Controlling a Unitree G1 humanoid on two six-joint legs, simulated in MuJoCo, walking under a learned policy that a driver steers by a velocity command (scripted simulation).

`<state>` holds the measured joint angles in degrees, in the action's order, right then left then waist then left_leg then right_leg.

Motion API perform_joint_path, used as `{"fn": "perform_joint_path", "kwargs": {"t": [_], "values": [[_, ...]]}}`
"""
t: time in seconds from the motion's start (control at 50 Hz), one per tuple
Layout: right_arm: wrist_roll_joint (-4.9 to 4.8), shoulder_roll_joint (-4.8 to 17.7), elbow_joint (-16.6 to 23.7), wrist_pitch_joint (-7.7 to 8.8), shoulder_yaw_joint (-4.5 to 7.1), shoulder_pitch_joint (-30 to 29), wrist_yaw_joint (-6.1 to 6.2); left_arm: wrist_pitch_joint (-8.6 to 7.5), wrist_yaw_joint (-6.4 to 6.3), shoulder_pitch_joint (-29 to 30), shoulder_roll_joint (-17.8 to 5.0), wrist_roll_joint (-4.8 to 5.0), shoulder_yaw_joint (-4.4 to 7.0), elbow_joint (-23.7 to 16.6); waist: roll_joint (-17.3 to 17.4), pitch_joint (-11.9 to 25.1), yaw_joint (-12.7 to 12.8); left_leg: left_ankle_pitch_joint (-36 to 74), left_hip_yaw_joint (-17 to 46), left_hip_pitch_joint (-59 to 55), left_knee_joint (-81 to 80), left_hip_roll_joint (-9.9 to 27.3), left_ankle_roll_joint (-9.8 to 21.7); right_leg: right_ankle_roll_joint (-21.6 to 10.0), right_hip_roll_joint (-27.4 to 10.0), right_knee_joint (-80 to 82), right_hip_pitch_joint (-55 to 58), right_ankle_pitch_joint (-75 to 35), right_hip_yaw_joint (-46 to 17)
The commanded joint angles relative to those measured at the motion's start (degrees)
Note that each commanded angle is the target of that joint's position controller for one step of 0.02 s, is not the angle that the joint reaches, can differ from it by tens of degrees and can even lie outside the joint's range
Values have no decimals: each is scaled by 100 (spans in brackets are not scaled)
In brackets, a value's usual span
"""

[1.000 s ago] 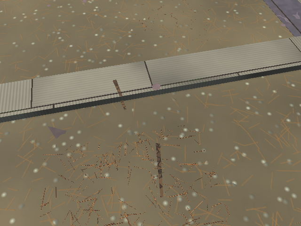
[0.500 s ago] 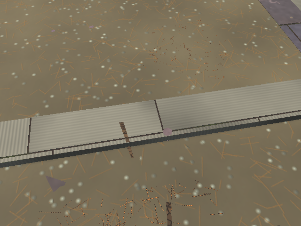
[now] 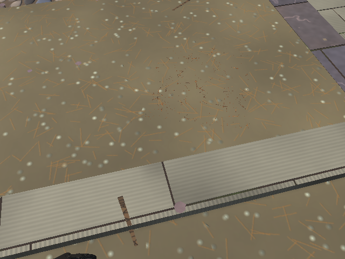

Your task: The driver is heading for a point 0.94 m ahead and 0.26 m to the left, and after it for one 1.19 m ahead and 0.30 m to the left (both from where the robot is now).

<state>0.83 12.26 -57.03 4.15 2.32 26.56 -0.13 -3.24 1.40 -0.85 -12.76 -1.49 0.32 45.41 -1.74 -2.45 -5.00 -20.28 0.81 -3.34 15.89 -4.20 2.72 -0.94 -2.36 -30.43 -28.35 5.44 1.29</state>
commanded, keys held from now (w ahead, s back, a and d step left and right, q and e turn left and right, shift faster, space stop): w+q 0.72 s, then w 0.28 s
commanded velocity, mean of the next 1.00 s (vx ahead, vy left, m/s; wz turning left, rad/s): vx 0.50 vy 0.00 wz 0.47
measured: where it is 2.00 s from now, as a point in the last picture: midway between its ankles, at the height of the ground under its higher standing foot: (83, 143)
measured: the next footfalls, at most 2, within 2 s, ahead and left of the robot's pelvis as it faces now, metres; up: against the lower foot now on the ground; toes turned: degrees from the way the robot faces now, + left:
right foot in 0.02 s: +0.18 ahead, -0.11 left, +0.00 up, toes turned -1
left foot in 0.56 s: +0.39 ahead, +0.14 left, +0.00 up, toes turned +24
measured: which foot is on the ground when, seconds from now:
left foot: down 0.00-0.02, up 0.04-0.54, down 0.56-1.00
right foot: up 0.00-0.00, down 0.02-0.56, up 0.58-1.00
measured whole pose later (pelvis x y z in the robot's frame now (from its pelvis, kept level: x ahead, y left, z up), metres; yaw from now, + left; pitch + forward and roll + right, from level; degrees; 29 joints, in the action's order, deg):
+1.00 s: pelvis +0.49 +0.13 +0.01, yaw +31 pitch +2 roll +0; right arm 0.8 13.2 -51.7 3.3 2.2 26.0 0.3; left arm 0.2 1.8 -4.8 -12.8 -2.7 1.1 41.9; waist -2.0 -1.4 -3.6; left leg -15.2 6.1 -3.6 10.7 -7.1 6.9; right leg -0.2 -5.8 -55.8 -43.7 11.7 4.3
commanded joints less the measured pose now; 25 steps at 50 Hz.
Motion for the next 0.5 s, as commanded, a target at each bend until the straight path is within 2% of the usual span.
{"fn": "perform_joint_path", "kwargs": {"t": [0.02, 0.04, 0.06, 0.08, 0.1, 0.12, 0.14, 0.16, 0.22, 0.28, 0.34, 0.38, 0.44, 0.46, 0.5], "values": [[-32, 972, 351, 56, 213, -318, 20, -227, -162, -1658, -1001, -92, 342, 163, 247, 828, 1091, 3744, 603, 922, 2007, 1044, 527, -329, -61, 582, 2432, 245, -200], [-180, 530, 640, 75, 108, -236, 1, -263, -258, -2468, -1556, -257, 475, 161, -578, 1758, 1283, 1828, 212, 2243, 3824, 481, 337, -681, -1632, 772, 4021, 1048, -1914], [-235, 357, 716, 27, 96, 241, 28, -156, -222, -2346, -1828, -197, 569, 169, -1553, 2113, 982, -1168, 9, 3648, 4971, -103, 294, -1138, -2504, 1403, 4580, 1217, -3830], [-81, 829, 559, -74, 210, -15, 62, -96, -198, -1896, -1224, -96, 447, 80, -552, 1346, 824, -781, 325, 3936, 5375, 361, 369, -1011, -2190, 1487, 3864, 1808, -3369], [-50, 764, 577, -85, 221, -289, 3, -110, -182, -1477, -819, -38, 345, 25, -195, 656, 709, -247, 340, 3904, 5253, 570, 342, -878, -1911, 1664, 3076, 1651, -2511], [-40, 620, 596, -111, 206, -421, -43, -135, -175, -1266, -647, -40, 302, 19, -211, 375, 599, 70, 289, 3743, 5070, 738, 289, -742, -1661, 1868, 2589, 1168, -1873], [42, 593, 605, -178, 219, -483, -89, -169, -197, -1268, -563, -13, 277, 74, -362, 205, 523, 196, 242, 3640, 4963, 836, 221, -662, -1490, 1982, 2291, 730, -1397], [87, 517, 602, -256, 212, -448, -137, -209, -208, -1293, -535, 9, 271, 133, -449, 159, 435, 308, 198, 3541, 4943, 882, 148, -612, -1372, 2061, 2116, 424, -1039], [97, 429, 779, -370, 202, -838, -228, -349, -198, -1533, -612, 72, 317, 274, -339, 120, 386, 753, 111, 3862, 4922, 951, 40, -692, -1348, 2210, 2158, -393, -420], [112, 421, 993, -393, 184, -1408, -295, -364, -198, -1744, -616, 47, 336, 393, -274, -22, 443, 1298, 28, 4318, 4524, 1025, -53, -740, -1292, 2284, 2314, -736, 103], [97, 346, 1222, -366, 114, -2025, -365, -352, -194, -1837, -636, 31, 345, 479, -263, -176, 535, 1867, -185, 4204, 3469, 973, -77, -701, -1165, 2274, 2346, -1007, 606], [108, 310, 1375, -354, 64, -2422, -408, -345, -212, -1950, -745, 37, 375, 536, -272, -246, 629, 2047, -412, 3980, 2826, 927, -3, -674, -1221, 2262, 2448, -1165, 833], [141, 375, 1542, -360, 55, -2756, -431, -274, -249, -2203, -868, 22, 416, 658, -270, -298, 708, 1656, -685, 3819, 2337, 809, 207, -612, -1379, 2013, 2948, -1693, 1063], [161, 404, 1565, -366, 63, -2744, -417, -234, -265, -2244, -891, 15, 423, 685, -288, -247, 686, 1420, -772, 3692, 2261, 716, 305, -586, -1415, 1791, 3115, -2185, 1162], [178, 504, 1522, -374, 117, -2474, -360, -151, -289, -2224, -1052, 8, 464, 699, -390, -22, 525, 777, -981, 3165, 2123, 356, 531, -518, -1428, 973, 3350, -3930, 1354]]}}
Over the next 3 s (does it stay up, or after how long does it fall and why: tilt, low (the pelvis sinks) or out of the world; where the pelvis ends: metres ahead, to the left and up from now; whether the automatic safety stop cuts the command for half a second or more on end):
stays up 1.15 0.38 0.05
